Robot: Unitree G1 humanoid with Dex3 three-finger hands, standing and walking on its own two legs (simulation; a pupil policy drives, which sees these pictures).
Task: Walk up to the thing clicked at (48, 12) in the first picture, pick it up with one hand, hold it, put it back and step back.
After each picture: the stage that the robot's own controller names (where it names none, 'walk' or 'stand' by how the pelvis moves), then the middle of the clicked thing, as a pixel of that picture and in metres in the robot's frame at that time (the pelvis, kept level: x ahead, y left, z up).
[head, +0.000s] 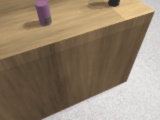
stand; (43, 13) +0.76 +0.22 +0.04
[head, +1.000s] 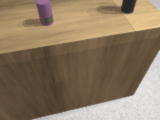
rise first; (45, 12) +0.70 +0.22 +0.07
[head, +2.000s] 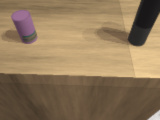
stand; (25, 27) +0.54 +0.26 +0.08
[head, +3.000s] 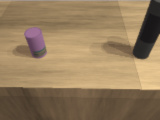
stand; (36, 43) +0.52 +0.22 +0.05
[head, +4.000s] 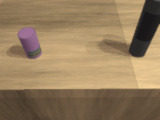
stand; (30, 43) +0.51 +0.23 +0.05
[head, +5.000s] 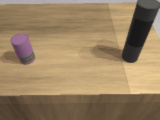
stand; (23, 49) +0.50 +0.25 +0.04
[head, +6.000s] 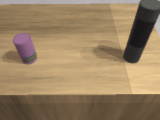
stand; (26, 49) +0.50 +0.25 +0.04
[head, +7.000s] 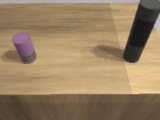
rise first; (25, 48) +0.50 +0.25 +0.04
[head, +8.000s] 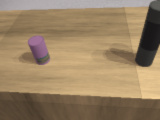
rise first; (39, 50) +0.50 +0.24 +0.05
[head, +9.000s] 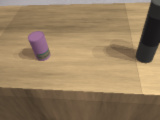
go down; (39, 46) +0.51 +0.24 +0.05
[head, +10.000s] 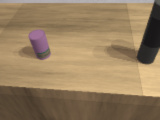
go down; (40, 45) +0.51 +0.24 +0.05
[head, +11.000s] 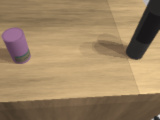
go down; (17, 46) +0.47 +0.22 +0.06
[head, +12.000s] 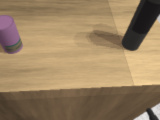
close in; (8, 35) +0.49 +0.23 +0.08
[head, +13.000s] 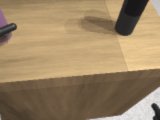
close; out of the picture +0.52 +0.24 +0.10
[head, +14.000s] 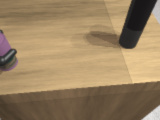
lift; (1, 52) +0.43 +0.25 +0.09
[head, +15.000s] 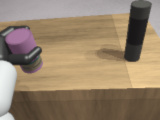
lift; (26, 51) +0.34 +0.17 +0.23
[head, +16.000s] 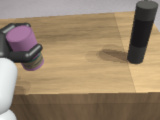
hold; (27, 49) +0.34 +0.17 +0.22
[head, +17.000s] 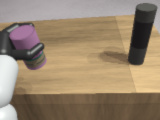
hold; (29, 48) +0.35 +0.17 +0.23
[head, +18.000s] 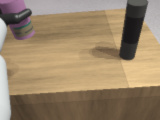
crouch; (17, 17) +0.44 +0.19 +0.27
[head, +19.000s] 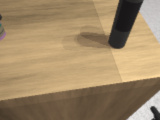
lower; out of the picture +0.51 +0.24 +0.15
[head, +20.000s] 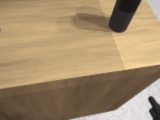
lower; out of the picture +0.53 +0.24 +0.11
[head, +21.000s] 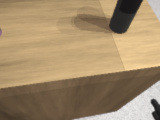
lower; out of the picture +0.52 +0.25 +0.11
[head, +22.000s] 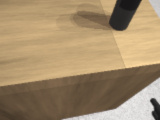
lower; out of the picture +0.53 +0.25 +0.11
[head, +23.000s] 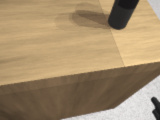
rest; out of the picture +0.53 +0.25 +0.11
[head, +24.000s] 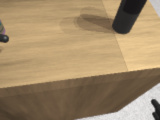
withdraw; out of the picture +0.52 +0.24 +0.11
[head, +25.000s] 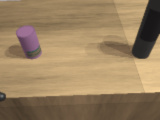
sink last; (29, 43) +0.50 +0.22 +0.08
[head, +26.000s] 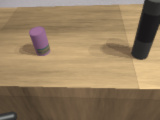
stand; (40, 41) +0.55 +0.24 +0.06
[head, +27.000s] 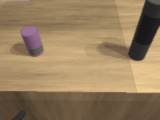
stand; (33, 41) +0.52 +0.23 +0.05
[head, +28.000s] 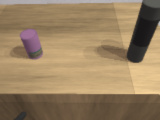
stand; (32, 44) +0.52 +0.24 +0.05
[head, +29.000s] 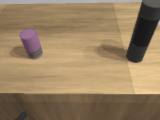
stand; (32, 44) +0.52 +0.24 +0.05
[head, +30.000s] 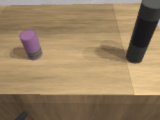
stand; (31, 45) +0.52 +0.25 +0.05
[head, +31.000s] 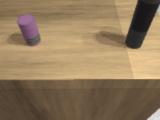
walk; (29, 31) +0.56 +0.23 +0.06
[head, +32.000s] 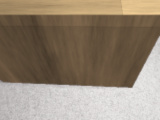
walk; out of the picture +0.89 +0.24 +0.07
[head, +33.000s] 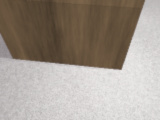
stand; out of the picture +1.27 +0.18 +0.07
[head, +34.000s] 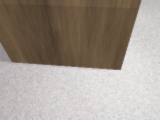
stand; out of the picture +1.25 +0.20 +0.05
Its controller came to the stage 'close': yes
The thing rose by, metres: 0.21
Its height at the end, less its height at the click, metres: +0.00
